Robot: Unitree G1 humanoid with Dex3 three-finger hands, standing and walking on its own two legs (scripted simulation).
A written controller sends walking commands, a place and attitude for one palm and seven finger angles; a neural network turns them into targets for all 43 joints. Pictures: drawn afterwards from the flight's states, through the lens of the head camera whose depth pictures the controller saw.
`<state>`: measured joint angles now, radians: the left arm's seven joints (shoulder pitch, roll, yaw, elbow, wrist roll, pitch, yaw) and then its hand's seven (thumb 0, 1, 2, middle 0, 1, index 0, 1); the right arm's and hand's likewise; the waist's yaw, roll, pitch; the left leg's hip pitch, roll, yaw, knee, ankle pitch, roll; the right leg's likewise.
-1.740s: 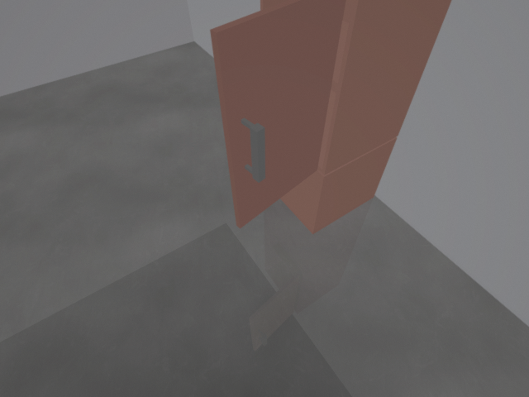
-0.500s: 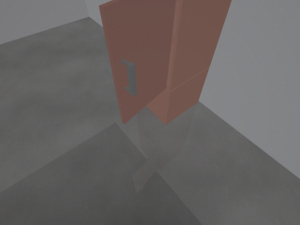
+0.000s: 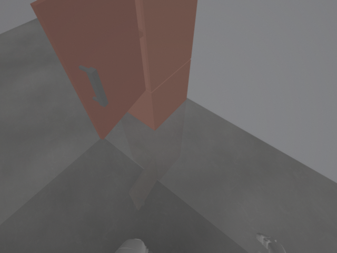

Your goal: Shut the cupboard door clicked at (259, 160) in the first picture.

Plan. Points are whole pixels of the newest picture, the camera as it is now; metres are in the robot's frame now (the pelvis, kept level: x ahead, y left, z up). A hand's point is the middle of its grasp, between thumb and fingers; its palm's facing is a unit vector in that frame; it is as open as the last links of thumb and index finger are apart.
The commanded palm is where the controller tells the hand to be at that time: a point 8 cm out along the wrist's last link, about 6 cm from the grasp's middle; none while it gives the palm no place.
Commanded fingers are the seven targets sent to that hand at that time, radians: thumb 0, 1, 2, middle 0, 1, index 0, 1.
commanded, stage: walk around to get in front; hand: left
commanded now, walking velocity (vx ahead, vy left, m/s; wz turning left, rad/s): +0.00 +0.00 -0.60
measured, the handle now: (93, 86) +0.59 +0.33 -0.04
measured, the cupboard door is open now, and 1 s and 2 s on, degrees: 100 100 100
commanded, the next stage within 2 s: none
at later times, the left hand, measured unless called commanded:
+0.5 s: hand (108, 243) +0.14 +0.18 -0.18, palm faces -0.29 -0.91 -0.30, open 7.4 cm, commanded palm none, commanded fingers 0.00 0.90 0.90 -0.20 -0.30 -0.20 -0.30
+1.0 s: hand (145, 219) +0.21 +0.09 -0.16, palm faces -0.58 -0.78 -0.23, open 7.4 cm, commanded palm none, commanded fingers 0.00 0.90 0.90 -0.20 -0.30 -0.20 -0.30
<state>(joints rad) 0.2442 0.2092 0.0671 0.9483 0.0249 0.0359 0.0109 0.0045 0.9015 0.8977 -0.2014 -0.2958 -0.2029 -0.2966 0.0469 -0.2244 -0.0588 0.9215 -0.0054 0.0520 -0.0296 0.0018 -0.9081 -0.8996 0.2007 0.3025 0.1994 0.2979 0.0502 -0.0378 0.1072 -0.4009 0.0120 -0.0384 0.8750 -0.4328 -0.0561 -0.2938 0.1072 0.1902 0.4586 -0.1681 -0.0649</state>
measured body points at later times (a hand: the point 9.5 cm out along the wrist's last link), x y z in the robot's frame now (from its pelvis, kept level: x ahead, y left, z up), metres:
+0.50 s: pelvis -0.01 -0.01 -0.02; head +0.05 -0.04 +0.42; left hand +0.16 +0.23 -0.15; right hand -0.03 -0.29 -0.17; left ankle -0.01 +0.15 -0.70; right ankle -0.04 -0.12 -0.74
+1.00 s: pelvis +0.00 -0.01 -0.01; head +0.05 -0.04 +0.44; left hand +0.24 +0.14 -0.15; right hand -0.12 -0.24 -0.15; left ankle +0.07 +0.11 -0.74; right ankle -0.09 -0.11 -0.71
